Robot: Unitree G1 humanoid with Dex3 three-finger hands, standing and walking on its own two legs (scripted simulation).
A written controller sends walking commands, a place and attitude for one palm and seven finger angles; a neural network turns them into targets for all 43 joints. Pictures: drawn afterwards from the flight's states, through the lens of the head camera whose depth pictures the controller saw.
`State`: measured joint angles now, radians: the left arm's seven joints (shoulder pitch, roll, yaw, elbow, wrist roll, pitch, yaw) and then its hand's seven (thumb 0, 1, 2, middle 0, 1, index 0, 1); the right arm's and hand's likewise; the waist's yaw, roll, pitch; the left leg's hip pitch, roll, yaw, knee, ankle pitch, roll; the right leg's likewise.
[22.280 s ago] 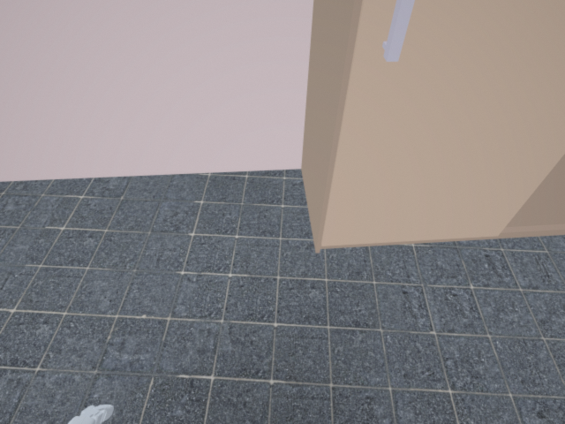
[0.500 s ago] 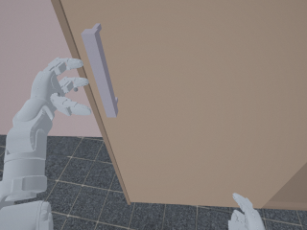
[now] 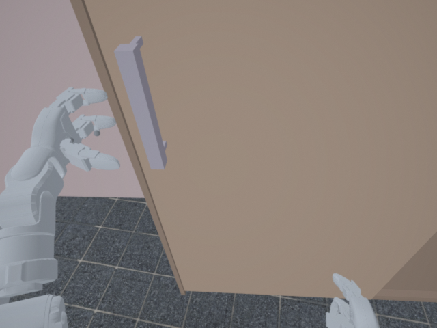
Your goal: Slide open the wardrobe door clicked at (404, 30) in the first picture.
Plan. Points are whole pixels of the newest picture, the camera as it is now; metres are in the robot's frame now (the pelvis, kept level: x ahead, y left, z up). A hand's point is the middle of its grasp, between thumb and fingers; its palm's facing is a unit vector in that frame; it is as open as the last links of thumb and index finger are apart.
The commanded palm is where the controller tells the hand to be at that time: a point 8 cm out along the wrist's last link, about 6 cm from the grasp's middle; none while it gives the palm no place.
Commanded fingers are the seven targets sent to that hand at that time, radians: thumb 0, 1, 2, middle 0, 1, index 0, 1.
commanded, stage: move the hooked fingers beside the handle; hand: left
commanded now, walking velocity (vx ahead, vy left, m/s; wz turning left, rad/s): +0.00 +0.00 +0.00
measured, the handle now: (149, 108) +0.43 +0.15 +0.23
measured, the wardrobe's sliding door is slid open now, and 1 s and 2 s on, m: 0.00 0.00 0.00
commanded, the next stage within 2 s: feel for the door with the fingertips in 0.06 s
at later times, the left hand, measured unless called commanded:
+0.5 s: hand (123, 131) +0.36 +0.18 +0.23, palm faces +0.03 -1.00 -0.04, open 14.0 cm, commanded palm +0.32 +0.23 +0.24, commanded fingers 0.00 -0.50 0.30 -0.30 -1.20 -0.30 -1.20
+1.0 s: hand (127, 122) +0.39 +0.18 +0.22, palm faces +0.05 -1.00 -0.04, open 13.9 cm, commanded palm +0.36 +0.23 +0.24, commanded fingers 0.00 -0.50 0.30 -0.30 -1.20 -0.30 -1.20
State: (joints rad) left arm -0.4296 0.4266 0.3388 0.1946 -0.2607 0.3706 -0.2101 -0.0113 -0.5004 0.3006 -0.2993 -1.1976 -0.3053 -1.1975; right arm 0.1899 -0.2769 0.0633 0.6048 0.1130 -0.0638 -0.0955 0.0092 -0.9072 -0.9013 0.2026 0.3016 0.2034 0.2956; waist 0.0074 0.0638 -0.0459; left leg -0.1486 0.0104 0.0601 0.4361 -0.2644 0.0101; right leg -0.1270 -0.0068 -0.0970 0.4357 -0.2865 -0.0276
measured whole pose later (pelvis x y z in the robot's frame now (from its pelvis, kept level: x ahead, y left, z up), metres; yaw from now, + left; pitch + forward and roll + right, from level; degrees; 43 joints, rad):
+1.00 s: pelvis +0.00 -0.01 +0.00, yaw +0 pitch -1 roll +0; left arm -0.57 0.37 0.25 0.29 -0.24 0.38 -0.13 -0.01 -0.50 0.30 -0.31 -1.21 -0.31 -1.20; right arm 0.19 -0.28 0.06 0.64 0.11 -0.04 -0.09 0.01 -0.91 -0.90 0.20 0.30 0.20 0.30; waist 0.00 0.06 -0.03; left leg -0.16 0.01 0.05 0.43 -0.26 0.00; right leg -0.14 0.00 -0.10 0.43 -0.28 -0.04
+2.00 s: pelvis +0.00 +0.00 +0.00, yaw +0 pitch -2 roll +0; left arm -0.46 0.28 0.21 0.06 -0.25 0.45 -0.05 -0.01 -0.50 0.30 -0.30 -1.20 -0.28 -1.18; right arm 0.15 -0.25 0.08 0.61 0.10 -0.01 -0.07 0.01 -0.91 -0.90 0.20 0.30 0.20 0.30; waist 0.01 0.06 -0.05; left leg -0.14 0.01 0.06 0.44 -0.26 0.01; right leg -0.12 -0.01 -0.09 0.44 -0.29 -0.03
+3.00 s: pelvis +0.01 +0.00 +0.00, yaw +1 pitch -2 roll +0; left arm -0.44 0.22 0.15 -0.04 -0.22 0.49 0.01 -0.01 -0.50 0.30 -0.24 -1.18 -0.18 -1.15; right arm 0.13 -0.24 0.07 0.62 0.09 0.00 -0.07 0.01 -0.91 -0.90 0.20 0.30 0.20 0.30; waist 0.03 0.06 -0.04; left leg -0.14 0.00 0.04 0.46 -0.28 0.01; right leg -0.12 -0.02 -0.11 0.46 -0.31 -0.02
